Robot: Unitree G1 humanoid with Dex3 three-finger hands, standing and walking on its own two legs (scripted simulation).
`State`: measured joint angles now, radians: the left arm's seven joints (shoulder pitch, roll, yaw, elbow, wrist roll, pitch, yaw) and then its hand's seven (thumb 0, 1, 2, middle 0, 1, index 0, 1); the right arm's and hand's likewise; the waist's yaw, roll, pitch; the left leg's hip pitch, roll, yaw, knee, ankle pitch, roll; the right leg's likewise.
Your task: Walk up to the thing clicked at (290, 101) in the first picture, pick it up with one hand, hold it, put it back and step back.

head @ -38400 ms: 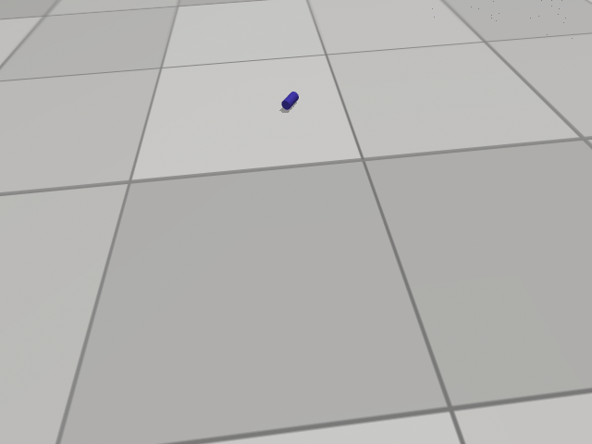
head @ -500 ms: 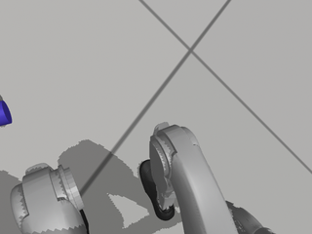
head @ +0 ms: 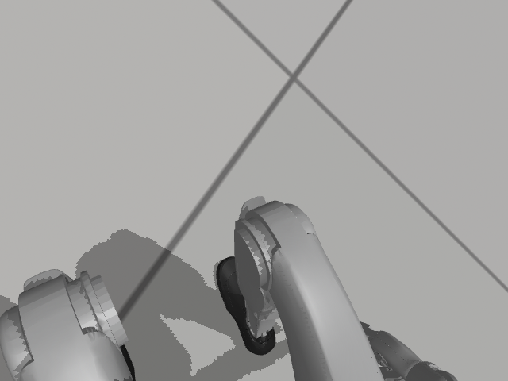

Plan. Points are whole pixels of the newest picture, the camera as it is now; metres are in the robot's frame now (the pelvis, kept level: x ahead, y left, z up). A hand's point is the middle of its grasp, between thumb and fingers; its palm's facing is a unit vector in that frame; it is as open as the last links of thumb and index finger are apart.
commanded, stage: rest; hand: left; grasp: from above
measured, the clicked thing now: out of the picture +0.44 +0.32 -0.27
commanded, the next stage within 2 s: open in 0.06 s
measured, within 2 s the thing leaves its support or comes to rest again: neither
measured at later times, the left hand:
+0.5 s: hand out of the picture +0.44 +0.30 -0.24, palm faces -0.47 -0.12 -0.88, open 9.8 cm
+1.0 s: hand out of the picture +0.43 +0.31 -0.25, palm faces -0.48 -0.13 -0.87, open 12.8 cm
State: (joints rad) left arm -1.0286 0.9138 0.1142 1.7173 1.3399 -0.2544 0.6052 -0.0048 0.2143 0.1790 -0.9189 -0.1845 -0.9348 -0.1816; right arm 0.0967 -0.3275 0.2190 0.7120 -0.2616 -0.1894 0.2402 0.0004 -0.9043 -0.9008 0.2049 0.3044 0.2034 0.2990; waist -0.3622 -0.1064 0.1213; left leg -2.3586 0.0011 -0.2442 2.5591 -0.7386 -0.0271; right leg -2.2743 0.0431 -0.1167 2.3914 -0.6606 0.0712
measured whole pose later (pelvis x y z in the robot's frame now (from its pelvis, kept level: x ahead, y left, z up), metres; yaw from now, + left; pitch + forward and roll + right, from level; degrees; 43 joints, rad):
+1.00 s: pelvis +0.00 +0.00 +0.00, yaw -1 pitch +29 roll -14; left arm -1.04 0.97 0.10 1.73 1.33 -0.27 0.61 0.00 -0.29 0.81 -0.28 -0.79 -0.28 -0.80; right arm 0.09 -0.34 0.26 0.69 -0.27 -0.21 0.26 0.00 -0.90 -0.90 0.21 0.30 0.20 0.30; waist -0.37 -0.12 0.14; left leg -2.35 0.00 -0.26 2.56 -0.74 -0.03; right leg -2.26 0.05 -0.13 2.38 -0.65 0.07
